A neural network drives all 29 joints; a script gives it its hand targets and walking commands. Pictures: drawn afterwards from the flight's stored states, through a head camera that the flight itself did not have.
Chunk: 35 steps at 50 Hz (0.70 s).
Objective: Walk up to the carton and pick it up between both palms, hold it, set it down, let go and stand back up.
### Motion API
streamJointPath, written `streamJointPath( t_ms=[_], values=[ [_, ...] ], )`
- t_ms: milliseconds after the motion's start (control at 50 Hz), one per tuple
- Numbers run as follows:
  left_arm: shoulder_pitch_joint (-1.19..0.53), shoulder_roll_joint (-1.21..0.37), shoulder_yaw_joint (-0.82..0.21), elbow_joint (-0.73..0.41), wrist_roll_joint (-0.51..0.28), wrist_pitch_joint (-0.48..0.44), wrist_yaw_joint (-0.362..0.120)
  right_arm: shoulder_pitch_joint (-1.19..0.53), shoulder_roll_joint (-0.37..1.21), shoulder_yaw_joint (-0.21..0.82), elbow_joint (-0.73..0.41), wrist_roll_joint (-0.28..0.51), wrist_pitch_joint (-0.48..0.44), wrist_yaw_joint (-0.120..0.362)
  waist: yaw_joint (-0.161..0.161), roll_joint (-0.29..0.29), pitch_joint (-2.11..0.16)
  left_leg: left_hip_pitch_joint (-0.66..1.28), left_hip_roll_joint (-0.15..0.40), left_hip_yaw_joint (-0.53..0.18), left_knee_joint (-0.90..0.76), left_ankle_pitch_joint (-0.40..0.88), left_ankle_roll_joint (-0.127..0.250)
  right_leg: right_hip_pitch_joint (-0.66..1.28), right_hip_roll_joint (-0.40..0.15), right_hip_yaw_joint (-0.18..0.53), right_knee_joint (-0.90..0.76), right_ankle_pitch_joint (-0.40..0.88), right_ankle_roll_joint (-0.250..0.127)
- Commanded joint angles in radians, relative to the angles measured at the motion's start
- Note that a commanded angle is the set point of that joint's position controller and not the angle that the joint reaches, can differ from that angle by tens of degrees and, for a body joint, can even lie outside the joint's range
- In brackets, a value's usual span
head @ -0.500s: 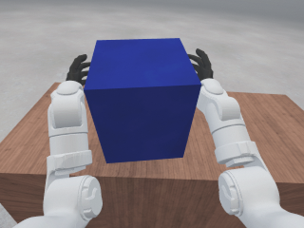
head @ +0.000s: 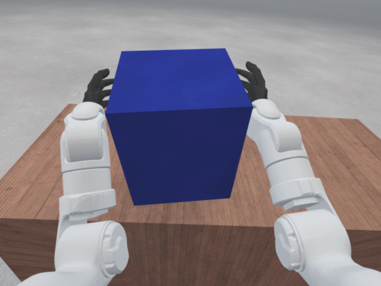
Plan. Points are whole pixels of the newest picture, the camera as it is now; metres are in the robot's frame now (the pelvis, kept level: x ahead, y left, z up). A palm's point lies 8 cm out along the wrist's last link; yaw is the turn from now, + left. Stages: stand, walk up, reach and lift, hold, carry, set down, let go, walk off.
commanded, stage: hold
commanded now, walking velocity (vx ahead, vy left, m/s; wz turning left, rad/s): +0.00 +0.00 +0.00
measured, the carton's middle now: (178, 128) +0.37 +0.01 +0.20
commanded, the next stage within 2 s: set down in 0.46 s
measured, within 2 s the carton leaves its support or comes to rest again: neither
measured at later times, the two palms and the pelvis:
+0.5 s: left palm (94, 108) +0.35 +0.16 +0.26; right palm (255, 101) +0.36 -0.14 +0.28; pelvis +0.00 +0.00 +0.00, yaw +0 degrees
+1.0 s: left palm (91, 123) +0.37 +0.18 +0.22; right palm (238, 121) +0.38 -0.12 +0.22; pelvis +0.01 +0.00 +0.00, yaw +2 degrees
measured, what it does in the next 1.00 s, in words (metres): stands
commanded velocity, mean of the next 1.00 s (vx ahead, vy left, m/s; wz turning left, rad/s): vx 0.00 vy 0.00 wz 0.00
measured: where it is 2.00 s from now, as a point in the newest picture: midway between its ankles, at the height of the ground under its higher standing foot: outside the picture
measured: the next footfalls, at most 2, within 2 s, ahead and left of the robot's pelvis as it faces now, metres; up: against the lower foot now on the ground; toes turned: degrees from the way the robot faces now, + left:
none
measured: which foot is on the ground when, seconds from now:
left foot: down 0.00-1.00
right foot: down 0.00-1.00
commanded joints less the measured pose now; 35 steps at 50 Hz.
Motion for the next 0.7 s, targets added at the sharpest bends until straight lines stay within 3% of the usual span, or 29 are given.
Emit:
streamJointPath(
  t_ms=[0,400,480,620,680],
  values=[
    [-0.597,-0.443,-0.403,-0.070,-0.172,-0.062,-0.137,-0.583,0.497,0.306,-0.175,0.107,-0.003,0.115,-0.001,0.047,-0.219,0.027,-0.057,0.040,-0.031,0.153,-0.013,0.038,0.056,-0.015,-0.020,0.162,0.046],
    [-0.603,-0.442,-0.398,-0.055,-0.172,-0.064,-0.137,-0.588,0.494,0.294,-0.163,0.100,-0.001,0.120,-0.001,0.045,-0.213,0.016,-0.054,0.040,-0.038,0.124,-0.010,0.031,0.053,-0.012,-0.022,0.135,0.042],
    [-0.624,-0.441,-0.411,-0.087,-0.192,-0.076,-0.133,-0.626,0.521,0.315,-0.223,0.107,-0.034,0.125,-0.001,0.050,-0.245,0.062,-0.063,0.020,-0.013,0.178,-0.008,0.041,0.058,-0.016,-0.019,0.170,0.042],
    [-0.591,-0.405,-0.326,0.010,-0.103,-0.157,-0.156,-0.585,0.484,0.200,-0.127,-0.034,-0.156,0.148,0.002,0.043,-0.143,0.035,-0.059,0.042,-0.063,0.033,0.015,0.022,0.034,-0.041,-0.042,0.046,0.045],
    [-0.549,-0.389,-0.293,0.042,-0.066,-0.199,-0.166,-0.553,0.458,0.153,-0.102,-0.097,-0.232,0.163,0.007,0.037,-0.116,0.052,-0.056,0.055,-0.071,0.028,0.018,0.035,0.028,-0.059,-0.047,0.031,0.045]
  ],
)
